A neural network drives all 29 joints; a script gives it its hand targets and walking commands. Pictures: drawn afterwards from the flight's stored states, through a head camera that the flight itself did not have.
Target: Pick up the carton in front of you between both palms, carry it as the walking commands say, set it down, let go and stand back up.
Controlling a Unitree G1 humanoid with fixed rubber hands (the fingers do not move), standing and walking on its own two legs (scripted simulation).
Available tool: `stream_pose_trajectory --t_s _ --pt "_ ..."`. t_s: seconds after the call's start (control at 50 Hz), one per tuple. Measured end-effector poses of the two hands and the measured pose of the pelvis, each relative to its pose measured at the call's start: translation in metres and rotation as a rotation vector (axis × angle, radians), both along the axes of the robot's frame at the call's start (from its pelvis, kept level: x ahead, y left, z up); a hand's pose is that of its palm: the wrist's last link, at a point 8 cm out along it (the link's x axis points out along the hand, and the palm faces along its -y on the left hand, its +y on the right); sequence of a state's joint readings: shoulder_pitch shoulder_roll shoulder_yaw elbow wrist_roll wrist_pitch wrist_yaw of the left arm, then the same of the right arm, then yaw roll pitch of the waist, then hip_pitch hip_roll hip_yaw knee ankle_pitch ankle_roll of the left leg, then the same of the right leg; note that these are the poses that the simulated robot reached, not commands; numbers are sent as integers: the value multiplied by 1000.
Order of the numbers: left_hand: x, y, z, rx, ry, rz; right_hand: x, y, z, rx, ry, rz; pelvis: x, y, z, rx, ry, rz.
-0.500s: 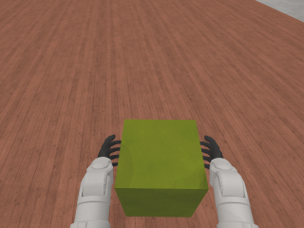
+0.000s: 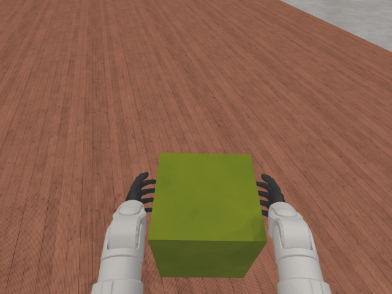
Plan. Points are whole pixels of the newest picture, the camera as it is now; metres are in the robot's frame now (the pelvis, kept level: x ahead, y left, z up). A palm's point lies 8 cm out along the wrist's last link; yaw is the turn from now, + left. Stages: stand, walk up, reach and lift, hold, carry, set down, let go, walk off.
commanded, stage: hold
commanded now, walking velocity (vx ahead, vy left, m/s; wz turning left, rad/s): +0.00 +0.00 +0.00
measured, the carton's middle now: (203, 218) +0.31 +0.00 -0.05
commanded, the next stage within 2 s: set down in 0.10 s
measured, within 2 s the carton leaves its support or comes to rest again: neither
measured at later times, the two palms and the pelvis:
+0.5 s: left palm (131, 198) +0.33 +0.17 -0.01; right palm (256, 197) +0.34 -0.12 +0.00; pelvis -0.01 +0.03 -0.02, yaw +0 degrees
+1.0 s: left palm (149, 220) +0.38 +0.16 -0.21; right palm (243, 214) +0.41 -0.14 -0.20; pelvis -0.03 -0.02 -0.14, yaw +1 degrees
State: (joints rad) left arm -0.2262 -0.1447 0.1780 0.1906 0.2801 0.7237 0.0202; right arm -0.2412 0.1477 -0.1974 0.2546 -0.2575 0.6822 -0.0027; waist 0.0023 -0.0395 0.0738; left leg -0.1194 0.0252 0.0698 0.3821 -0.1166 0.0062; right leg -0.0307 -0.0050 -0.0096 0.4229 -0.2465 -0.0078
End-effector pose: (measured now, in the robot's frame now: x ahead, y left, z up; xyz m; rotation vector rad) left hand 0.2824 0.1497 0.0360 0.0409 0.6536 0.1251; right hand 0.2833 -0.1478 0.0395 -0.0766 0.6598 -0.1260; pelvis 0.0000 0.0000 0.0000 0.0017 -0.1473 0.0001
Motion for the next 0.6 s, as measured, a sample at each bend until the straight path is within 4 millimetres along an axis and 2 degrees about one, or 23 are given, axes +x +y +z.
stream_pose_trajectory --t_s 0.22,0.38,0.48,0.6 --pt "7 14 3 -31 -2 -10 1 14 4 5 -2 -22 -4 20 -1 -3 -7 -16" --pt "31 19 -8 -82 9 52 28 20 -9 27 10 -28 -8 28 -11 4 11 -4" --pt "45 22 -34 -77 32 77 50 23 -35 17 35 2 -12 28 -20 5 87 6" --pt "56 22 -95 -52 47 79 70 23 -93 -10 51 43 -20 21 -35 -7 261 18"
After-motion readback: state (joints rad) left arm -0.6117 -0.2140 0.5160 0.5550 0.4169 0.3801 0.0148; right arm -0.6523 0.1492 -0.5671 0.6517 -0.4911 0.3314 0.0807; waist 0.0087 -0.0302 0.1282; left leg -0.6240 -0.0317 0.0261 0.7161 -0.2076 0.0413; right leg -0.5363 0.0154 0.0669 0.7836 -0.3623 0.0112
